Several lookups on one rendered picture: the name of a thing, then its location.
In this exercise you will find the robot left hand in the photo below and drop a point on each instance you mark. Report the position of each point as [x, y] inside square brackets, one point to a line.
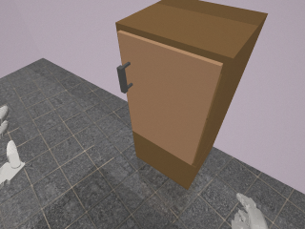
[12, 169]

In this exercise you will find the handle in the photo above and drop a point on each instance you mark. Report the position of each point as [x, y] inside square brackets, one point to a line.
[121, 72]

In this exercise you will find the cupboard door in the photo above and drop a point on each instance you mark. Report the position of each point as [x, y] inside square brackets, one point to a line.
[171, 93]

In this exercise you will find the robot right hand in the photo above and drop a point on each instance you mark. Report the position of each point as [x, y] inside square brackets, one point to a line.
[253, 219]

